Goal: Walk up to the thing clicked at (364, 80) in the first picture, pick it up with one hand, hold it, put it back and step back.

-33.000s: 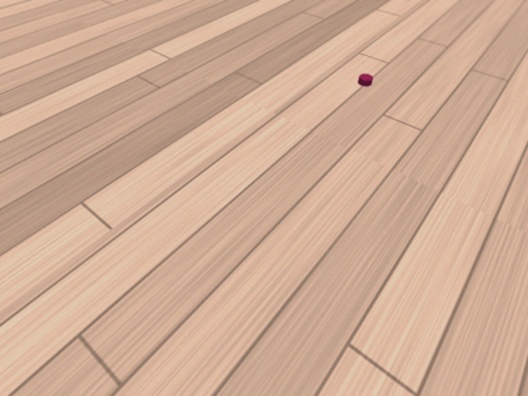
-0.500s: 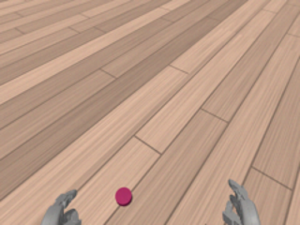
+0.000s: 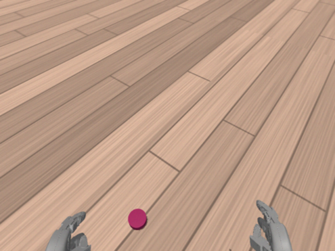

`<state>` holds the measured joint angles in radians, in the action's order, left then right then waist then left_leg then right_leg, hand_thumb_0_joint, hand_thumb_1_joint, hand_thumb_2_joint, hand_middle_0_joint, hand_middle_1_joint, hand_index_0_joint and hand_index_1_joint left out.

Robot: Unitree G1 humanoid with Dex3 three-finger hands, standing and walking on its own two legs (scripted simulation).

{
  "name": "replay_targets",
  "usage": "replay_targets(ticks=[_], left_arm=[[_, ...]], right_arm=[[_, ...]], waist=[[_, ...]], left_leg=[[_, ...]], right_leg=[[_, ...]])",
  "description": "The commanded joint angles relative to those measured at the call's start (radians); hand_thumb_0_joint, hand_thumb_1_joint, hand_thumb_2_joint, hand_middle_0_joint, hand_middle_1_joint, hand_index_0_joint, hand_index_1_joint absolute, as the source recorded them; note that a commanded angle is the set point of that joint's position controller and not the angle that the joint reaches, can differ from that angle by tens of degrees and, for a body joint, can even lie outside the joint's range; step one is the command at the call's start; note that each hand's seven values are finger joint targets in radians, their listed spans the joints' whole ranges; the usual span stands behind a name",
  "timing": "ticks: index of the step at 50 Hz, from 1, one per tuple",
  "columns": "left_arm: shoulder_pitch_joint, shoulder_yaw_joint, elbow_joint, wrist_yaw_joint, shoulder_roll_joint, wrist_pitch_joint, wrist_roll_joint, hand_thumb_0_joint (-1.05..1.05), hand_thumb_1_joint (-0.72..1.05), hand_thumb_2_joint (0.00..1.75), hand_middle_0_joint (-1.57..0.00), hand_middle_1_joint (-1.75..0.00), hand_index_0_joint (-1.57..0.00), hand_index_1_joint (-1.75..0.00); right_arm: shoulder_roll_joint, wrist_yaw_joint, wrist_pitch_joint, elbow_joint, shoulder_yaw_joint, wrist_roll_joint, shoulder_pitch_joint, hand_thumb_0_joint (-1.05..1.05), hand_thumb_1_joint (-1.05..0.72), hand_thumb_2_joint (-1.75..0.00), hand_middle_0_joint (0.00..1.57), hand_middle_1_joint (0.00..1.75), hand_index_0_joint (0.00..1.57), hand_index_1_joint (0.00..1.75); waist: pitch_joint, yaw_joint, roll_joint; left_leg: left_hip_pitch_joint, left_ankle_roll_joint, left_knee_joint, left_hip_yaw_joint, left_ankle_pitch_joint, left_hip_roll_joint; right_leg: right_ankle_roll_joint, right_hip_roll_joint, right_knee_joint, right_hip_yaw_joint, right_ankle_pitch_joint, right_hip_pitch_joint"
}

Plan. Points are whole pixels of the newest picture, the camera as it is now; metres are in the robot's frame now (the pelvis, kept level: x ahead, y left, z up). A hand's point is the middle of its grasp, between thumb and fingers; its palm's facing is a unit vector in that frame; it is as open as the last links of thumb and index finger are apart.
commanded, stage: home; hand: left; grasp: from above
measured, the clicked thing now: (137, 219) +0.41 +0.14 -0.69
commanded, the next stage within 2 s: stand in 0.12 s
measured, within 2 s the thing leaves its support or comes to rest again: neither
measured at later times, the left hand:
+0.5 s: hand out of the picture +0.11 +0.24 -0.10, palm faces +0.03 -0.94 -0.34, open 7.4 cm
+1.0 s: hand out of the picture +0.02 +0.24 -0.10, palm faces +0.04 -0.94 -0.33, open 7.4 cm
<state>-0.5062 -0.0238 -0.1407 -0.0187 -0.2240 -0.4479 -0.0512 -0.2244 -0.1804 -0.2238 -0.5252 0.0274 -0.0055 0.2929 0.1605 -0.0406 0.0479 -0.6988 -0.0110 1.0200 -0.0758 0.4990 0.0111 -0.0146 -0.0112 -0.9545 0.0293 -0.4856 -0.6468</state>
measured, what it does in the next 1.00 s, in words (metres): rises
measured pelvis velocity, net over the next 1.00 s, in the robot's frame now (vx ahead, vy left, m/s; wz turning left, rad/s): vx -0.02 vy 0.01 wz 0.02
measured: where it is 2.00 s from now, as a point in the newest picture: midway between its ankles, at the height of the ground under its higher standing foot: outside the picture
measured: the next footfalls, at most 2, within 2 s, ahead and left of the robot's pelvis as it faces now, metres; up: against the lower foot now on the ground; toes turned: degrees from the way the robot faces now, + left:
none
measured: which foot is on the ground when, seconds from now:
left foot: down 0.00-1.00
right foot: down 0.00-1.00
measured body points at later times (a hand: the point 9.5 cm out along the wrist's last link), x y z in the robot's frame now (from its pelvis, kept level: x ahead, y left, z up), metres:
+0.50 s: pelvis -0.01 +0.01 +0.03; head +0.02 +0.01 +0.48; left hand +0.11 +0.28 -0.08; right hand +0.11 -0.28 -0.08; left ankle +0.01 +0.12 -0.68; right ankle -0.01 -0.13 -0.68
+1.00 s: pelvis -0.02 +0.01 +0.06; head -0.02 +0.01 +0.51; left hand +0.02 +0.29 -0.08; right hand +0.06 -0.26 -0.08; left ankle +0.01 +0.12 -0.68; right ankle -0.01 -0.13 -0.68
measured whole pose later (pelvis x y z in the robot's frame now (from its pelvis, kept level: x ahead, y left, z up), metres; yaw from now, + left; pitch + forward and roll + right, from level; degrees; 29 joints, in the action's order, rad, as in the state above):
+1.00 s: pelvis -0.02 +0.01 +0.06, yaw +1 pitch -5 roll +0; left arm -0.18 -0.04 1.11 -0.03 -0.28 -0.02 0.04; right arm -0.28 -0.02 0.00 -1.09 -0.04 0.03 0.15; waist -0.08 0.02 0.01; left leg -0.11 0.01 0.40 -0.05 0.19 -0.03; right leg -0.04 0.05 -0.39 0.01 -0.21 -0.09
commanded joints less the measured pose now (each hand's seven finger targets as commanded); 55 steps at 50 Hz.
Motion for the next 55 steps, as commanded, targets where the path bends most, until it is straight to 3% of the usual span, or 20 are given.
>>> replay_targets(ticks=[1,5,10,11,12,13,15,17,22,26,28,31,35,37,40,44,49,54,55], left_arm=[[0.011,-0.064,-0.177,-0.010,-0.101,0.052,-0.001,0.00,0.90,0.90,-0.20,-0.30,-0.20,-0.30],[0.009,-0.065,-0.184,-0.008,-0.105,0.054,0.000,0.00,0.90,0.90,-0.20,-0.30,-0.20,-0.30],[0.013,-0.069,-0.170,-0.008,-0.106,0.053,-0.001,0.00,0.90,0.90,-0.20,-0.30,-0.20,-0.30],[0.303,-0.066,0.181,-0.044,-0.202,0.261,0.119,0.00,0.90,0.90,-0.20,-0.30,-0.20,-0.30],[0.237,-0.086,0.339,-0.040,-0.218,0.327,0.125,0.00,0.90,0.90,-0.20,-0.30,-0.20,-0.30],[0.229,-0.077,0.373,-0.033,-0.219,0.360,0.119,0.00,0.90,0.90,-0.20,-0.30,-0.20,-0.30],[0.243,-0.063,0.465,-0.026,-0.222,0.398,0.126,0.00,0.90,0.90,-0.20,-0.30,-0.20,-0.30],[0.282,-0.070,0.558,-0.022,-0.212,0.403,0.104,0.00,0.90,0.90,-0.20,-0.30,-0.20,-0.30],[0.332,-0.073,0.751,-0.029,-0.206,0.437,0.094,0.00,0.90,0.90,-0.20,-0.30,-0.20,-0.30],[0.333,-0.070,0.878,-0.029,-0.200,0.448,0.094,0.00,0.90,0.90,-0.20,-0.30,-0.20,-0.30],[0.343,-0.070,0.929,-0.028,-0.207,0.452,0.091,0.00,0.90,0.90,-0.20,-0.30,-0.20,-0.30],[0.329,-0.063,1.003,-0.027,-0.202,0.449,0.083,0.00,0.90,0.90,-0.20,-0.30,-0.20,-0.30],[0.331,-0.060,1.078,-0.028,-0.216,0.454,0.083,0.00,0.90,0.90,-0.20,-0.30,-0.20,-0.30],[0.343,-0.060,1.107,-0.028,-0.219,0.451,0.081,0.00,0.90,0.90,-0.20,-0.30,-0.20,-0.30],[0.340,-0.055,1.147,-0.026,-0.224,0.453,0.085,0.00,0.90,0.90,-0.20,-0.30,-0.20,-0.30],[0.346,-0.050,1.175,-0.024,-0.225,0.458,0.085,0.00,0.90,0.90,-0.20,-0.30,-0.20,-0.30],[0.359,-0.049,1.200,-0.022,-0.239,0.457,0.085,0.00,0.90,0.90,-0.20,-0.30,-0.20,-0.30],[0.357,-0.046,1.211,-0.020,-0.246,0.462,0.085,0.00,0.90,0.90,-0.20,-0.30,-0.20,-0.30],[0.351,-0.046,1.217,-0.020,-0.250,0.462,0.087,0.00,0.90,0.90,-0.20,-0.30,-0.20,-0.30]], right_arm=[[-0.119,-0.008,-0.055,0.165,-0.050,-0.003,-0.061,0.00,-0.90,-0.90,0.20,0.30,0.20,0.30],[-0.122,-0.009,-0.056,0.166,-0.054,-0.003,-0.057,0.00,-0.90,-0.90,0.20,0.30,0.20,0.30],[-0.124,-0.009,-0.056,0.161,-0.053,-0.004,-0.061,0.00,-0.90,-0.90,0.20,0.30,0.20,0.30],[-0.224,0.051,0.050,-0.089,-0.092,0.121,-0.137,0.00,-0.90,-0.90,0.20,0.30,0.20,0.30],[-0.234,0.079,0.083,-0.092,-0.109,0.120,-0.132,0.00,-0.90,-0.90,0.20,0.30,0.20,0.30],[-0.234,0.094,0.103,-0.067,-0.110,0.128,-0.129,0.00,-0.90,-0.90,0.20,0.30,0.20,0.30],[-0.215,0.128,0.116,-0.126,-0.108,0.089,-0.112,0.00,-0.90,-0.90,0.20,0.30,0.20,0.30],[-0.207,0.149,0.124,-0.155,-0.110,0.060,-0.125,0.00,-0.90,-0.90,0.20,0.30,0.20,0.30],[-0.210,0.158,0.150,-0.247,-0.118,0.059,-0.129,0.00,-0.90,-0.90,0.20,0.30,0.20,0.30],[-0.213,0.153,0.170,-0.301,-0.115,0.055,-0.152,0.00,-0.90,-0.90,0.20,0.30,0.20,0.30],[-0.218,0.148,0.179,-0.331,-0.116,0.051,-0.146,0.00,-0.90,-0.90,0.20,0.30,0.20,0.30],[-0.235,0.143,0.181,-0.376,-0.115,0.048,-0.152,0.00,-0.90,-0.90,0.20,0.30,0.20,0.30],[-0.236,0.138,0.187,-0.424,-0.112,0.038,-0.152,0.00,-0.90,-0.90,0.20,0.30,0.20,0.30],[-0.246,0.136,0.188,-0.444,-0.113,0.036,-0.147,0.00,-0.90,-0.90,0.20,0.30,0.20,0.30],[-0.243,0.138,0.195,-0.467,-0.112,0.034,-0.157,0.00,-0.90,-0.90,0.20,0.30,0.20,0.30],[-0.246,0.142,0.197,-0.489,-0.112,0.031,-0.161,0.00,-0.90,-0.90,0.20,0.30,0.20,0.30],[-0.248,0.148,0.208,-0.504,-0.108,0.031,-0.167,0.00,-0.90,-0.90,0.20,0.30,0.20,0.30],[-0.247,0.154,0.208,-0.513,-0.104,0.030,-0.179,0.00,-0.90,-0.90,0.20,0.30,0.20,0.30],[-0.242,0.156,0.211,-0.516,-0.102,0.029,-0.180,0.00,-0.90,-0.90,0.20,0.30,0.20,0.30]], waist=[[0.077,-0.004,-0.010],[0.096,-0.002,-0.002],[0.057,-0.006,-0.012],[-0.163,0.078,-0.089],[-0.071,0.062,-0.118],[-0.075,0.044,-0.132],[-0.022,0.058,-0.082],[-0.007,0.065,-0.087],[-0.040,0.065,-0.051],[-0.130,0.070,-0.046],[-0.114,0.064,-0.053],[-0.144,0.069,0.010],[-0.148,0.065,-0.026],[-0.160,0.061,-0.008],[-0.204,0.059,-0.032],[-0.192,0.056,-0.039],[-0.236,0.049,-0.045],[-0.227,0.052,-0.046],[-0.258,0.056,-0.060]], left_leg=[[0.093,0.024,-0.153,0.025,-0.241,-0.011],[0.106,0.022,-0.160,0.021,-0.248,-0.007],[0.085,0.025,-0.169,0.022,-0.184,-0.008],[0.093,0.067,-0.235,-0.013,-0.322,0.012],[0.157,0.080,-0.242,0.013,-0.311,0.007],[0.181,0.074,-0.242,-0.001,-0.310,-0.004],[0.254,0.065,-0.272,-0.010,-0.344,-0.001],[0.318,0.064,-0.292,-0.002,-0.378,-0.003],[0.423,0.077,-0.378,-0.042,-0.437,0.022],[0.407,0.074,-0.479,-0.079,-0.372,0.040],[0.441,0.068,-0.498,-0.068,-0.385,0.036],[0.478,0.064,-0.596,-0.106,-0.369,0.065],[0.536,0.052,-0.628,-0.091,-0.465,0.067],[0.555,0.050,-0.667,-0.093,-0.448,0.074],[0.542,0.044,-0.703,-0.092,-0.343,0.070],[0.573,0.044,-0.704,-0.079,-0.386,0.067],[0.532,0.040,-0.741,-0.084,-0.254,0.065],[0.545,0.040,-0.734,-0.079,-0.261,0.066],[0.526,0.038,-0.735,-0.080,-0.244,0.064]], right_leg=[[0.014,-0.014,0.148,0.031,0.222,0.042],[0.016,-0.016,0.140,0.032,0.221,0.043],[0.015,-0.016,0.152,0.032,0.168,0.026],[0.057,0.076,0.219,-0.067,0.165,0.224],[0.087,0.094,0.240,-0.131,0.148,0.251],[0.102,0.092,0.275,-0.170,0.157,0.210],[0.090,0.111,0.249,-0.154,0.278,0.307],[0.070,0.108,0.271,-0.134,0.300,0.315],[0.041,0.097,0.316,-0.102,0.343,0.340],[0.038,0.087,0.403,-0.086,0.301,0.383],[0.039,0.103,0.444,-0.096,0.334,0.431],[0.031,0.087,0.481,-0.075,0.302,0.458],[0.024,0.101,0.532,-0.071,0.366,0.514],[0.020,0.101,0.550,-0.069,0.349,0.522],[0.020,0.104,0.590,-0.074,0.304,0.520],[0.020,0.116,0.624,-0.080,0.332,0.537],[0.014,0.109,0.654,-0.078,0.247,0.522],[0.017,0.116,0.673,-0.088,0.224,0.513],[0.017,0.114,0.681,-0.088,0.179,0.501]])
